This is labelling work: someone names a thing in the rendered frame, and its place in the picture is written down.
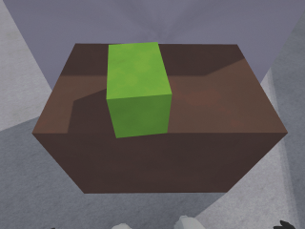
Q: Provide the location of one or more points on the pedestal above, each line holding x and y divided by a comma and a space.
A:
221, 124

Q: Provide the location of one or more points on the robot right thigh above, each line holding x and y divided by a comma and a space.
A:
188, 223

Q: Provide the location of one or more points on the carton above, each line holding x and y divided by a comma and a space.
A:
139, 94

